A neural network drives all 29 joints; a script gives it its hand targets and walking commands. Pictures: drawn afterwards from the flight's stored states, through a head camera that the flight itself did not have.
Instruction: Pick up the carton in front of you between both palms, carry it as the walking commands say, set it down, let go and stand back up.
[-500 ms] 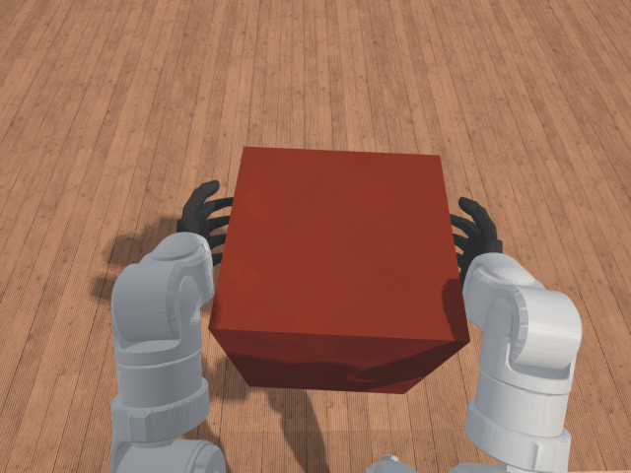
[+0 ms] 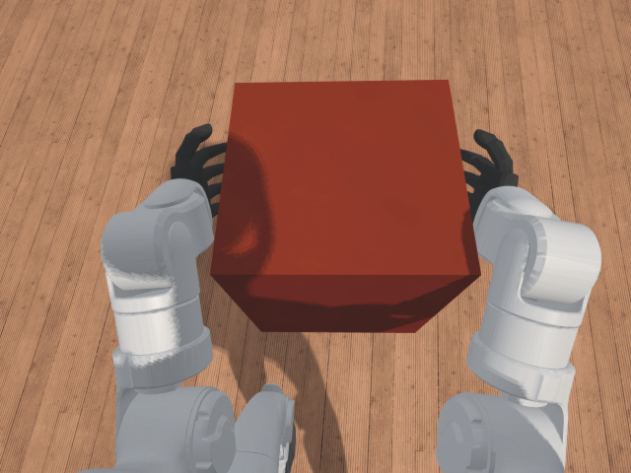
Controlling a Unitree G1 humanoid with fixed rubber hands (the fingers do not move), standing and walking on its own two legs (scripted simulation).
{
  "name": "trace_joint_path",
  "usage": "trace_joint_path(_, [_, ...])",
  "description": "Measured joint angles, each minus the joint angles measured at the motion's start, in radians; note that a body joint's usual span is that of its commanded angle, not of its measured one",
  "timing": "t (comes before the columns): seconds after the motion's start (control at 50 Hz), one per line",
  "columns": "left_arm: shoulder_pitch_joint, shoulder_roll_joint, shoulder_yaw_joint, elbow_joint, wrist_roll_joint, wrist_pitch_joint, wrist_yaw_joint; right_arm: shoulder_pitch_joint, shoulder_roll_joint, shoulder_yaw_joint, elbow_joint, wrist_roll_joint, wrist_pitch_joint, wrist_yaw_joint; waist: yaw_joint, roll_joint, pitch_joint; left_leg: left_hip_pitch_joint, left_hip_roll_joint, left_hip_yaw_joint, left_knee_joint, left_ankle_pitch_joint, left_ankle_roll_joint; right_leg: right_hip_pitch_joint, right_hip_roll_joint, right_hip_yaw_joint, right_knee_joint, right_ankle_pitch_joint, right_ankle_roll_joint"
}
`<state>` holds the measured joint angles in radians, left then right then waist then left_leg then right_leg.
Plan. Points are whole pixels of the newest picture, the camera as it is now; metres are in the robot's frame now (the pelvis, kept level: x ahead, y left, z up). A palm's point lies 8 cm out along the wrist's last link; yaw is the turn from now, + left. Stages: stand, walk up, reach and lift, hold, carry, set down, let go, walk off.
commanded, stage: carry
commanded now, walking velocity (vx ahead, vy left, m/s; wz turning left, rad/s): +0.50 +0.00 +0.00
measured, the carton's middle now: (338, 227) +0.40 +0.03 +0.05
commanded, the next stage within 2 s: none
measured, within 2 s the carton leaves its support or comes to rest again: neither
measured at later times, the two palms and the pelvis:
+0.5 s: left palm out of the picture +0.75 +0.14 +0.22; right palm out of the picture +0.75 -0.16 +0.22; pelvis +0.37 +0.00 +0.04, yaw +0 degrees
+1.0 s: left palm out of the picture +1.08 +0.15 +0.25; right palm out of the picture +1.04 -0.15 +0.25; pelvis +0.69 +0.03 +0.11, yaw +0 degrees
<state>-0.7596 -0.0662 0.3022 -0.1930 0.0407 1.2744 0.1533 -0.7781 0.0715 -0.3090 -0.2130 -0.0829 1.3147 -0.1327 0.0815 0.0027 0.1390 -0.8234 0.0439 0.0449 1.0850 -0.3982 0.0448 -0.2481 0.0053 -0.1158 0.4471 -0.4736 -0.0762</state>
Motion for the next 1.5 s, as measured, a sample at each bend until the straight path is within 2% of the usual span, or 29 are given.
trace_joint_path(0.04, [0.005, -0.002, 0.004, -0.031, -0.007, -0.004, 0.0, 0.015, 0.011, 0.006, -0.034, -0.001, -0.012, 0.0, -0.009, -0.007, -0.01, 0.026, -0.012, 0.029, -0.188, 0.036, 0.005, 0.06, -0.012, 0.007, -0.018, -0.039, 0.02])
trace_joint_path(0.08, [0.004, 0.011, 0.01, -0.034, -0.012, 0.0, -0.002, 0.015, 0.016, 0.019, -0.022, -0.005, -0.026, 0.0, -0.041, -0.019, -0.023, 0.111, -0.043, 0.081, -0.36, 0.082, 0.021, 0.097, -0.036, 0.011, 0.052, -0.096, 0.043])
trace_joint_path(0.12, [-0.001, 0.04, 0.012, -0.009, -0.014, -0.001, -0.012, 0.007, 0.019, 0.04, 0.021, -0.016, -0.048, 0.0, -0.085, -0.046, -0.021, 0.158, -0.065, 0.107, -0.328, 0.041, 0.031, 0.035, -0.062, 0.057, 0.317, -0.093, 0.056])
trace_joint_path(0.18, [-0.006, 0.05, 0.014, 0.044, -0.001, 0.01, -0.025, 0.013, 0.007, 0.06, 0.071, -0.02, -0.042, -0.002, -0.145, -0.017, -0.026, 0.247, -0.072, 0.092, -0.37, -0.011, 0.033, -0.151, 0.002, 0.134, 0.788, -0.061, 0.047])
trace_joint_path(0.22, [-0.013, 0.04, 0.017, 0.059, 0.018, 0.025, -0.028, 0.023, -0.005, 0.062, 0.084, -0.001, -0.033, -0.007, -0.172, 0.001, -0.027, 0.322, -0.069, 0.082, -0.448, -0.012, 0.029, -0.263, 0.019, 0.128, 0.91, -0.031, 0.035])
trace_joint_path(0.3, [-0.03, 0.02, 0.015, 0.054, 0.054, 0.036, -0.032, 0.02, -0.025, 0.051, 0.086, 0.039, -0.029, -0.019, -0.209, 0.021, -0.031, 0.472, -0.053, 0.067, -0.582, -0.026, 0.025, -0.428, 0.012, 0.097, 0.843, -0.005, 0.027])
trace_joint_path(0.36, [-0.043, 0.013, 0.009, 0.048, 0.072, 0.036, -0.033, -0.003, -0.041, 0.039, 0.097, 0.059, -0.03, -0.021, -0.218, 0.019, -0.058, 0.57, -0.043, 0.057, -0.642, -0.061, 0.012, -0.494, -0.006, 0.076, 0.654, 0.019, 0.032])
trace_joint_path(0.42, [-0.053, 0.018, 0.004, 0.077, 0.084, 0.04, -0.034, -0.04, -0.061, 0.034, 0.152, 0.07, -0.023, -0.021, -0.201, 0.027, -0.108, 0.658, -0.024, 0.05, -0.668, -0.12, -0.013, -0.469, -0.008, 0.029, 0.384, 0.083, 0.022])
trace_joint_path(0.46, [-0.074, 0.023, -0.003, 0.136, 0.089, 0.04, -0.034, -0.062, -0.084, 0.033, 0.205, 0.075, -0.013, -0.02, -0.163, 0.039, -0.135, 0.687, 0.004, 0.043, -0.584, -0.187, -0.024, -0.394, 0.014, -0.02, 0.25, 0.147, 0.0])
trace_joint_path(0.5, [-0.088, 0.026, -0.021, 0.21, 0.094, 0.025, -0.034, -0.067, -0.11, 0.031, 0.255, 0.077, -0.011, -0.012, -0.111, 0.043, -0.145, 0.603, 0.018, -0.001, -0.295, -0.151, -0.025, -0.359, 0.027, -0.039, 0.299, 0.104, -0.006])
trace_joint_path(0.54, [-0.079, 0.033, -0.036, 0.257, 0.089, 0.031, -0.028, -0.067, -0.11, 0.029, 0.301, 0.063, 0.0, -0.004, -0.059, 0.023, -0.148, 0.463, -0.023, -0.054, 0.048, -0.12, -0.013, -0.303, 0.033, -0.03, 0.276, 0.057, -0.008])
trace_joint_path(0.56, [-0.069, 0.04, -0.04, 0.269, 0.079, 0.037, -0.027, -0.068, -0.104, 0.026, 0.316, 0.053, 0.01, -0.004, -0.037, 0.014, -0.147, 0.394, -0.037, -0.058, 0.168, -0.1, -0.006, -0.271, 0.034, -0.023, 0.245, 0.052, -0.003])
trace_joint_path(0.6, [-0.051, 0.057, -0.047, 0.274, 0.047, 0.049, -0.021, -0.07, -0.085, 0.019, 0.323, 0.027, 0.029, -0.003, -0.001, 0.001, -0.138, 0.275, -0.045, -0.049, 0.273, -0.054, 0.005, -0.204, 0.032, -0.01, 0.175, 0.054, 0.003])
trace_joint_path(0.68, [-0.055, 0.076, -0.044, 0.252, -0.005, 0.051, -0.004, -0.075, -0.056, 0.001, 0.271, -0.006, 0.046, -0.003, 0.04, -0.013, -0.117, 0.099, -0.031, -0.024, 0.218, -0.029, 0.008, -0.084, 0.019, 0.002, 0.068, 0.036, 0.004])
trace_joint_path(0.76, [-0.088, 0.079, -0.031, 0.248, -0.023, 0.032, 0.001, -0.082, -0.044, -0.013, 0.217, -0.023, 0.045, -0.002, 0.046, -0.013, -0.123, 0.029, -0.008, 0.008, -0.019, 0.002, -0.001, 0.026, 0.008, 0.008, -0.009, -0.004, 0.019])
trace_joint_path(0.82, [-0.107, 0.08, -0.022, 0.28, -0.02, 0.025, 0.001, -0.08, -0.043, -0.014, 0.227, -0.028, 0.039, 0.0, 0.026, -0.029, -0.152, 0.083, -0.025, 0.056, -0.26, 0.027, 0.012, 0.103, -0.016, 0.018, -0.029, -0.061, 0.046])
trace_joint_path(0.86, [-0.109, 0.095, -0.016, 0.305, -0.014, 0.025, -0.008, -0.084, -0.038, -0.001, 0.27, -0.034, 0.022, 0.0, -0.016, -0.052, -0.16, 0.166, -0.06, 0.101, -0.361, 0.079, 0.028, 0.114, -0.056, 0.027, 0.082, -0.12, 0.056])
trace_joint_path(0.88, [-0.101, 0.103, -0.009, 0.315, -0.013, 0.021, -0.014, -0.084, -0.032, 0.013, 0.296, -0.038, 0.008, 0.001, -0.041, -0.057, -0.159, 0.186, -0.067, 0.113, -0.34, 0.057, 0.031, 0.073, -0.074, 0.041, 0.22, -0.092, 0.057])
trace_joint_path(0.94, [-0.073, 0.1, -0.008, 0.33, -0.003, 0.022, -0.037, -0.043, -0.031, 0.052, 0.32, -0.031, -0.005, -0.008, -0.122, -0.022, -0.144, 0.265, -0.073, 0.099, -0.358, -0.017, 0.037, -0.13, -0.021, 0.128, 0.729, -0.034, 0.051])
trace_joint_path(0.98, [-0.065, 0.081, -0.007, 0.317, 0.019, 0.037, -0.037, -0.006, -0.043, 0.068, 0.299, -0.005, 0.001, -0.01, -0.159, -0.008, -0.127, 0.33, -0.07, 0.086, -0.421, -0.018, 0.026, -0.26, -0.001, 0.133, 0.901, -0.004, 0.039])
trace_joint_path(1.04, [-0.056, 0.055, -0.002, 0.264, 0.047, 0.055, -0.038, 0.017, -0.057, 0.074, 0.259, 0.038, 0.004, -0.021, -0.192, 0.002, -0.1, 0.426, -0.059, 0.077, -0.508, -0.029, 0.025, -0.404, -0.004, 0.119, 0.899, 0.024, 0.03])
trace_joint_path(1.12, [-0.049, 0.036, 0.005, 0.173, 0.063, 0.059, -0.038, -0.001, -0.063, 0.064, 0.215, 0.066, -0.008, -0.03, -0.206, 0.004, -0.094, 0.534, -0.046, 0.07, -0.582, -0.067, 0.013, -0.513, -0.027, 0.088, 0.705, 0.025, 0.034])
trace_joint_path(1.18, [-0.049, 0.034, 0.004, 0.136, 0.067, 0.06, -0.038, -0.031, -0.067, 0.056, 0.211, 0.072, -0.01, -0.03, -0.191, 0.014, -0.12, 0.609, -0.029, 0.066, -0.616, -0.115, -0.009, -0.493, -0.03, 0.048, 0.446, 0.058, 0.028])
trace_joint_path(1.22, [-0.062, 0.035, -0.001, 0.154, 0.069, 0.058, -0.039, -0.049, -0.078, 0.05, 0.227, 0.074, -0.003, -0.03, -0.163, 0.031, -0.142, 0.648, -0.001, 0.057, -0.579, -0.173, -0.027, -0.416, -0.007, -0.007, 0.281, 0.102, 0.012])
trace_joint_path(1.26, [-0.081, 0.032, -0.018, 0.208, 0.074, 0.038, -0.039, -0.057, -0.104, 0.042, 0.25, 0.078, 0.001, -0.024, -0.118, 0.052, -0.147, 0.609, 0.04, 0.029, -0.372, -0.184, -0.025, -0.364, 0.015, -0.043, 0.29, 0.117, 0.005])
trace_joint_path(1.32, [-0.065, 0.034, -0.043, 0.265, 0.072, 0.037, -0.036, -0.051, -0.108, 0.03, 0.299, 0.063, 0.014, -0.01, -0.044, 0.019, -0.154, 0.424, -0.012, -0.058, 0.092, -0.127, -0.016, -0.286, 0.021, -0.033, 0.27, 0.048, 0.003])
trace_joint_path(1.36, [-0.043, 0.048, -0.053, 0.272, 0.046, 0.049, -0.031, -0.056, -0.093, 0.022, 0.318, 0.041, 0.03, -0.009, -0.008, 0.005, -0.151, 0.305, -0.03, -0.057, 0.248, -0.084, -0.005, -0.22, 0.019, -0.02, 0.205, 0.047, 0.014])
trace_joint_path(1.42, [-0.034, 0.067, -0.056, 0.259, 0.005, 0.058, -0.019, -0.064, -0.073, 0.013, 0.301, 0.014, 0.048, -0.007, 0.026, -0.006, -0.137, 0.163, -0.03, -0.037, 0.253, -0.052, 0.003, -0.125, 0.007, -0.007, 0.116, 0.038, 0.015])
trace_joint_path(1.5, [-0.065, 0.077, -0.044, 0.248, -0.021, 0.049, -0.009, -0.078, -0.059, -0.001, 0.25, -0.006, 0.053, -0.006, 0.044, -0.004, -0.137, 0.041, -0.007, -0.005, 0.096, -0.028, -0.002, -0.009, -0.003, -0.001, 0.025, 0.007, 0.026])
